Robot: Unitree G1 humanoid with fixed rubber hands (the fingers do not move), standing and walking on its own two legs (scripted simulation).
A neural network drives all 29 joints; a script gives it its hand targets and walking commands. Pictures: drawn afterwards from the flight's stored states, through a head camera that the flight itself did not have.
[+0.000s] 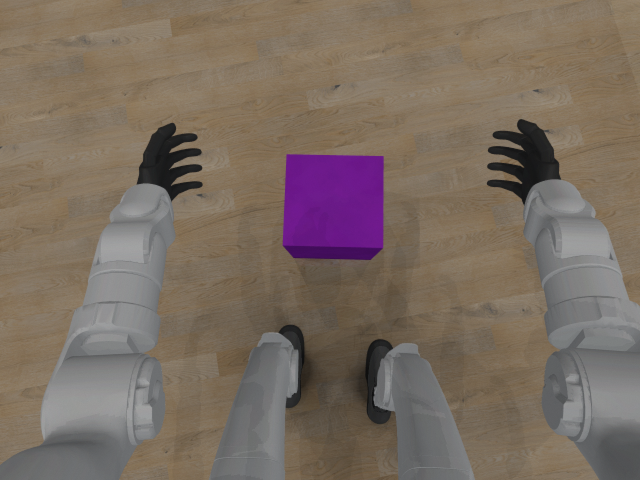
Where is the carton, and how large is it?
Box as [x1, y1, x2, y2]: [283, 154, 383, 259]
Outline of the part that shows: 287,154 283,246 293,257 370,259 382,248 383,156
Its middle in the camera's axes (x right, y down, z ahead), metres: +0.03 -0.07 +0.94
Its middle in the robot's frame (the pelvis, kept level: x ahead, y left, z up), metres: +0.51 +0.03 -0.55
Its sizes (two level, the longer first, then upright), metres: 0.210 0.200 0.250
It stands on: the floor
